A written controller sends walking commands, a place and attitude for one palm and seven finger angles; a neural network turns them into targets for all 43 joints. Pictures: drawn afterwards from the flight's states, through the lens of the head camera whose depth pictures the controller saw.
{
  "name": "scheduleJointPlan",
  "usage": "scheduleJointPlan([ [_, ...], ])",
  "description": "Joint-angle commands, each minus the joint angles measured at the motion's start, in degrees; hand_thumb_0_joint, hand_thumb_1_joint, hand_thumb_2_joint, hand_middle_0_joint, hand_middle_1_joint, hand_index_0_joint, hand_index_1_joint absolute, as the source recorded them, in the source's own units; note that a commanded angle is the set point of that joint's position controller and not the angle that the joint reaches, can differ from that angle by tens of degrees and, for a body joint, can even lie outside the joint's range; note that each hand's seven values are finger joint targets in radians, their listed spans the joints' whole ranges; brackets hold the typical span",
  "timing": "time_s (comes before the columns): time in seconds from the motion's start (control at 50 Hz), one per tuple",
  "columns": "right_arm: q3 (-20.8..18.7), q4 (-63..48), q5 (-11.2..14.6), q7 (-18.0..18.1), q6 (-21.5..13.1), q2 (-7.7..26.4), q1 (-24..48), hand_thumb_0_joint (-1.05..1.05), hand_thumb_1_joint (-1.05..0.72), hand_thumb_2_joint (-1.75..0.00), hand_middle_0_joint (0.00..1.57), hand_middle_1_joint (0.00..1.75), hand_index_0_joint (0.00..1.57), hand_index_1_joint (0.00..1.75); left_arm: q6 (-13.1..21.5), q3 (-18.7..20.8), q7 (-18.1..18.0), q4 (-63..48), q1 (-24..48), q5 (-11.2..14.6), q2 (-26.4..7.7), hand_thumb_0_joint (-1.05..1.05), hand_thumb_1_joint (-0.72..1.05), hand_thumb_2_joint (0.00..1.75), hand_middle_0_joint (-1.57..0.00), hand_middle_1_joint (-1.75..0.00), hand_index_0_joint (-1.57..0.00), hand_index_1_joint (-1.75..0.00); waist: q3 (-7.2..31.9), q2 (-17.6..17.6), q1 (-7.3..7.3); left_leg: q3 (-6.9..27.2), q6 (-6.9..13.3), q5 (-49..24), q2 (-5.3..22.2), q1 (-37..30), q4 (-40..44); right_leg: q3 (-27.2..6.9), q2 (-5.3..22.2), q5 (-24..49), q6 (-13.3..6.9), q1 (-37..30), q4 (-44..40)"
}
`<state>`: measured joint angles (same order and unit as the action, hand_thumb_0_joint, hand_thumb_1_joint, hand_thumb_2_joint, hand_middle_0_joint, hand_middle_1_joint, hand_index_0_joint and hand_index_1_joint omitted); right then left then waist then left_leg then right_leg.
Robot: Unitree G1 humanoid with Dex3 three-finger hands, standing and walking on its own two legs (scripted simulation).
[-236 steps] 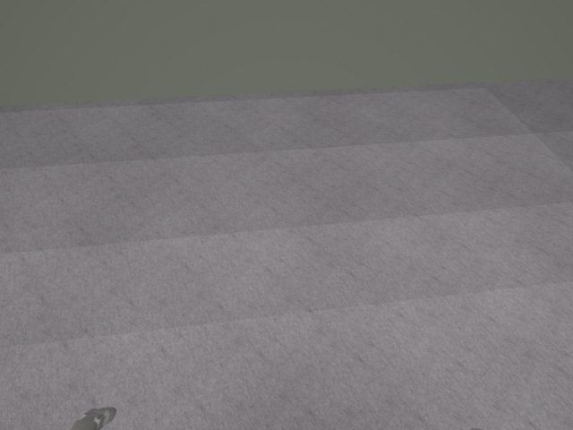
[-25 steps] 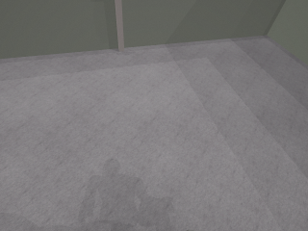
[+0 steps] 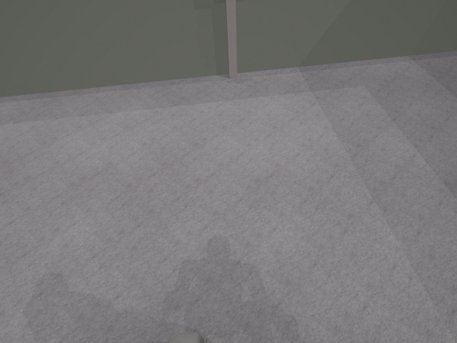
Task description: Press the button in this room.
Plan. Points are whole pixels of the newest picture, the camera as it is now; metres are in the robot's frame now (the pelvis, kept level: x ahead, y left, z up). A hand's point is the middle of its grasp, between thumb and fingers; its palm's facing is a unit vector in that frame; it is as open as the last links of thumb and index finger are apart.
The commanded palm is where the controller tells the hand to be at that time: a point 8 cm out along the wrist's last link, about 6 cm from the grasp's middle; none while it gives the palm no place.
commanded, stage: turn or walk to find it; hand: left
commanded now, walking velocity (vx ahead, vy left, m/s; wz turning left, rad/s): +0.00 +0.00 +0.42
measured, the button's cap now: out of the picture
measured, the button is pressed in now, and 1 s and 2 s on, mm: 0 0 0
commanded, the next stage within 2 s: none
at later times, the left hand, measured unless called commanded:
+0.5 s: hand out of the picture +0.01 +0.28 -0.16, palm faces +0.24 -0.94 -0.25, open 7.3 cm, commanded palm none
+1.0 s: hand out of the picture -0.08 +0.21 -0.16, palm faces +0.43 -0.87 -0.25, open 7.3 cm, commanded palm none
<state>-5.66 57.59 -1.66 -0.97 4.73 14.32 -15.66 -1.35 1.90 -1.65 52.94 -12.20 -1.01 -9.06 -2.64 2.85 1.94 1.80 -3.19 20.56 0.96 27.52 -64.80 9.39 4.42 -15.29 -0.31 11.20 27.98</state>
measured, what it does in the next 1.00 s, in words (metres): steps on the spot, turning left: left foot, then right foot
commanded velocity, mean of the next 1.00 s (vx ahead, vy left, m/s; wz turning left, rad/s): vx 0.00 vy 0.00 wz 0.42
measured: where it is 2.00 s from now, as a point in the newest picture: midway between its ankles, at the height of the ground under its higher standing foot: outside the picture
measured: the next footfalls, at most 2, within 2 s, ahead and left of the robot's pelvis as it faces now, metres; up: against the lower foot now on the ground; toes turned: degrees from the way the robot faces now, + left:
left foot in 0.18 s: +0.01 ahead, +0.15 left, +0.00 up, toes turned +9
right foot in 0.70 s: +0.03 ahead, -0.08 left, +0.00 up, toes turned +13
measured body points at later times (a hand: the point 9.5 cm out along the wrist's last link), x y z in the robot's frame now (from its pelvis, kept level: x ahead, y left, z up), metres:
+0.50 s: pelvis -0.03 +0.06 +0.00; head -0.01 +0.08 +0.45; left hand -0.01 +0.33 -0.14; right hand +0.09 -0.17 -0.13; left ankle -0.03 +0.14 -0.74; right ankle -0.02 -0.10 -0.67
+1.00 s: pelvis -0.07 +0.01 +0.00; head -0.04 +0.00 +0.45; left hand -0.10 +0.25 -0.14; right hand +0.06 -0.23 -0.16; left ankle -0.15 +0.13 -0.67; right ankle -0.01 -0.09 -0.74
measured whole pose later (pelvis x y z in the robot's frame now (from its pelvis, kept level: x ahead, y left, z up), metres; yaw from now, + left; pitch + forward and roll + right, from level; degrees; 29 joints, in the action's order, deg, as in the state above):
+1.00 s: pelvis -0.07 +0.01 +0.00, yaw +25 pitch -1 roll +1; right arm -5.5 57.9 -1.6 -0.9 5.1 14.5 -15.7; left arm -1.4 2.0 -1.5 53.6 -12.9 -1.3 -9.5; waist -2.8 1.5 0.9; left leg 1.0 -3.6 22.8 2.5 23.8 -58.4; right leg 11.0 5.6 -13.9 -0.5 12.7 28.1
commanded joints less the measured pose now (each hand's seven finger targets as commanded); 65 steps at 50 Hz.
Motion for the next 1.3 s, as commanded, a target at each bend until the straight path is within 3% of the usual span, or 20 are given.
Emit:
scheduleJointPlan([
  [0.0, 0.4, -5.1, 0.5, 0.0, -1.5, 2.4, 4.9, 0.0, -0.9, -0.9, 0.2, 0.3, 0.2, 0.3, 1.7, 3.1, -0.6, -2.8, -2.2, -0.7, -12.5, 0.0, 0.9, 0.9, -0.2, -0.3, -0.2, -0.3, 0.1, -12.7, -3.55, -2.7, -1.2, 4.2, 1.5, 2.3, 8.8, -9.3, 15.2, 13.6, -7.2, -4.0, -9.8],
  [0.08, 1.2, -5.7, 1.1, 0.3, -2.5, 1.3, 6.1, 0.0, -0.9, -0.9, 0.2, 0.3, 0.2, 0.3, 1.4, 3.9, -0.4, -1.4, -4.4, -1.0, -14.7, 0.0, 0.9, 0.9, -0.2, -0.3, -0.2, -0.3, 3.1, -14.6, -4.81, -6.2, -0.3, 6.3, 0.4, -4.8, 23.3, -7.9, 16.3, 26.1, -7.6, -6.4, -3.7],
  [0.14, 1.0, -3.9, 1.1, 0.4, -3.4, 3.3, -0.6, 0.0, -0.9, -0.9, 0.2, 0.3, 0.2, 0.3, 0.7, 3.9, -0.1, -1.4, -1.9, 0.0, -14.1, 0.0, 0.9, 0.9, -0.2, -0.3, -0.2, -0.3, 5.9, -9.3, -0.55, -6.0, 0.9, -10.2, 0.7, -18.5, 40.0, -2.5, 13.6, 18.8, -1.8, 0.7, 5.4],
  [0.18, -1.1, -4.1, 0.5, 0.9, -4.1, 12.4, -4.3, 0.0, -0.9, -0.9, 0.2, 0.3, 0.2, 0.3, -0.2, 2.3, 0.3, -4.6, -0.7, 0.4, -7.4, 0.0, 0.9, 0.9, -0.2, -0.3, -0.2, -0.3, 5.7, 17.0, 1.37, 19.6, 10.4, -37.3, 21.1, -26.5, 46.5, -0.2, 2.2, -20.8, 5.2, 21.2, 26.2],
  [0.2, -1.2, -3.4, 0.4, 1.1, -3.6, 13.0, -5.1, 0.0, -0.9, -0.9, 0.2, 0.3, 0.2, 0.3, -0.7, 2.3, 0.1, -5.0, 2.0, 0.0, -8.7, 0.0, 0.9, 0.9, -0.2, -0.3, -0.2, -0.3, 5.8, 10.7, 2.36, 17.4, 13.9, -35.4, 22.8, -22.1, 45.8, -5.2, 2.6, -21.2, 3.9, 18.5, 32.7],
  [0.32, 0.7, -5.4, 0.5, 2.4, -4.7, 7.8, 2.4, 0.0, -0.9, -0.9, 0.2, 0.3, 0.2, 0.3, -0.6, 2.7, 1.0, -1.3, 0.7, 0.1, -8.6, 0.0, 0.9, 0.9, -0.2, -0.3, -0.2, -0.3, 3.9, 5.1, -0.98, 8.9, 11.1, -34.8, 12.1, -21.7, 45.4, -7.9, 1.7, -7.7, 4.9, 19.3, 35.5],
  [0.52, -0.1, -5.5, 0.1, 2.0, -3.8, 8.3, 0.7, 0.0, -0.9, -0.9, 0.2, 0.3, 0.2, 0.3, -0.6, 2.3, 0.3, -3.8, 4.5, 0.4, -7.7, 0.0, 0.9, 0.9, -0.2, -0.3, -0.2, -0.3, 3.1, 5.0, 0.48, 16.7, 13.5, -27.4, 12.6, -19.6, 46.1, -8.6, -0.5, -10.5, 4.9, 14.2, 21.2],
  [0.62, -0.5, -6.4, 0.2, 1.5, -3.3, 8.3, 3.5, 0.0, -0.9, -0.9, 0.2, 0.3, 0.2, 0.3, 0.1, 2.4, 0.0, -2.9, -1.4, 0.8, -7.8, 0.0, 0.9, 0.9, -0.2, -0.3, -0.2, -0.3, 4.5, 5.2, -2.49, 17.9, 11.2, -21.7, 9.2, -11.2, 43.3, -7.2, -2.8, -2.3, 3.7, 0.9, 4.4],
  [0.66, -0.3, -7.0, 1.0, 1.0, -3.2, 5.1, 3.2, 0.0, -0.9, -0.9, 0.2, 0.3, 0.2, 0.3, 1.1, 3.2, -0.4, -2.6, -4.4, 0.1, -11.4, 0.0, 0.9, 0.9, -0.2, -0.3, -0.2, -0.3, 5.7, -3.7, -4.03, 13.4, 6.3, -10.1, 3.3, -0.6, 35.2, -13.2, 4.1, 2.1, 2.0, -11.5, -9.3],
  [0.68, 0.4, -8.4, 1.1, 0.9, -3.2, 1.6, 3.0, 0.0, -0.9, -0.9, 0.2, 0.3, 0.2, 0.3, 1.5, 4.2, -0.7, -2.9, -5.0, -0.7, -16.4, 0.0, 0.9, 0.9, -0.2, -0.3, -0.2, -0.3, 4.4, -19.6, -4.56, 2.8, 2.1, 6.0, -5.0, 8.2, 21.9, -28.6, 18.7, 0.3, -3.9, -13.0, -13.8],
  [0.7, -0.6, -8.6, 0.5, 1.0, -2.7, 4.4, 4.5, 0.0, -0.9, -0.9, 0.2, 0.3, 0.2, 0.3, 1.1, 3.9, -0.7, -4.2, -3.6, -0.2, -17.0, 0.0, 0.9, 0.9, -0.2, -0.3, -0.2, -0.3, 2.9, -17.5, -4.86, 3.0, 1.9, 11.7, -4.0, 6.0, 9.8, -30.2, 23.9, 0.4, -8.4, -2.9, -15.5],
  [0.76, -1.1, -5.4, 0.1, 0.1, -1.0, 4.6, 0.9, 0.0, -0.9, -0.9, 0.2, 0.3, 0.2, 0.3, 1.1, 3.1, -0.7, -6.3, 5.7, 0.0, -12.4, 0.0, 0.9, 0.9, -0.2, -0.3, -0.2, -0.3, -2.0, -12.2, 0.05, 2.9, 1.4, 2.8, -1.1, 3.6, -4.0, -19.6, 15.3, -7.0, -5.4, 7.5, -16.6],
  [0.82, -0.7, -3.9, 0.1, -0.2, -0.8, 3.4, -1.6, 0.0, -0.9, -0.9, 0.2, 0.3, 0.2, 0.3, 1.8, 2.4, -0.5, -5.6, 4.6, 0.0, -10.6, 0.0, 0.9, 0.9, -0.2, -0.3, -0.2, -0.3, -1.1, -11.3, 0.36, 0.5, -0.1, -2.1, -0.4, 3.2, -5.8, -11.1, 12.0, -0.1, -4.6, 4.6, -14.1],
  [1.0, 0.8, -5.8, 0.9, 0.1, -1.9, 2.0, 5.9, 0.0, -0.9, -0.9, 0.2, 0.3, 0.2, 0.3, 1.3, 3.7, -0.3, -1.8, -3.9, -1.0, -14.4, 0.0, 0.9, 0.9, -0.2, -0.3, -0.2, -0.3, 1.8, -14.7, -5.01, -4.5, -0.4, 7.1, 1.2, -2.5, 18.6, -10.1, 16.4, 12.2, -8.1, -4.4, -8.6],
  [1.08, 1.1, -4.1, 1.2, 0.5, -3.2, 2.5, -0.5, 0.0, -0.9, -0.9, 0.2, 0.3, 0.2, 0.3, 0.8, 3.9, 0.0, -1.2, -2.2, -0.4, -14.4, 0.0, 0.9, 0.9, -0.2, -0.3, -0.2, -0.3, 6.5, -11.6, -1.4, -6.2, 0.8, -4.6, 0.1, -15.5, 37.8, -4.8, 14.6, 17.6, -3.6, -1.4, 1.6],
  [1.1, 0.6, -3.7, 1.1, 0.4, -3.8, 4.9, -2.1, 0.0, -0.9, -0.9, 0.2, 0.3, 0.2, 0.3, 0.3, 3.5, 0.1, -1.6, -2.7, 0.2, -12.7, 0.0, 0.9, 0.9, -0.2, -0.3, -0.2, -0.3, 7.6, -4.1, -0.44, -2.1, 1.9, -11.3, 3.1, -23.0, 43.4, -1.7, 11.6, 11.8, -0.3, 5.0, 8.8],
  [1.12, -0.6, -4.0, 0.6, 0.8, -4.3, 10.3, -3.4, 0.0, -0.9, -0.9, 0.2, 0.3, 0.2, 0.3, 0.0, 2.8, 0.4, -3.5, -2.2, 0.6, -8.7, 0.0, 0.9, 0.9, -0.2, -0.3, -0.2, -0.3, 6.6, 13.2, 0.57, 16.7, 7.3, -26.2, 17.3, -27.8, 47.1, 1.4, 4.1, -9.5, 4.2, 19.4, 20.4],
  [1.14, -1.1, -3.7, 0.5, 1.2, -3.7, 13.2, -4.7, 0.0, -0.9, -0.9, 0.2, 0.3, 0.2, 0.3, -0.6, 2.0, 0.3, -4.7, 1.7, 0.1, -8.2, 0.0, 0.9, 0.9, -0.2, -0.3, -0.2, -0.3, 5.2, 13.8, 2.0, 19.5, 12.6, -34.1, 22.6, -23.1, 47.5, -3.2, 2.1, -20.4, 4.4, 20.7, 28.4],
  [1.22, 0.8, -4.8, 0.4, 2.4, -4.3, 7.9, 3.4, 0.0, -0.9, -0.9, 0.2, 0.3, 0.2, 0.3, -0.9, 2.6, 0.9, -1.8, 2.3, 0.0, -9.2, 0.0, 0.9, 0.9, -0.2, -0.3, -0.2, -0.3, 1.0, 8.4, -0.93, 9.8, 11.5, -32.8, 13.7, -18.8, 45.9, -7.9, 2.5, -9.3, 4.4, 20.5, 35.9],
  [1.28, 0.8, -4.6, 0.6, 2.6, -4.8, 8.0, 2.2, 0.0, -0.9, -0.9, 0.2, 0.3, 0.2, 0.3, -0.4, 2.4, 1.1, -1.1, 1.4, 0.2, -8.8, 0.0, 0.9, 0.9, -0.2, -0.3, -0.2, -0.3, 2.8, 5.3, -0.95, 8.4, 11.4, -39.8, 12.1, -22.9, 44.7, -7.6, 1.5, -7.7, 5.3, 19.9, 34.1],
])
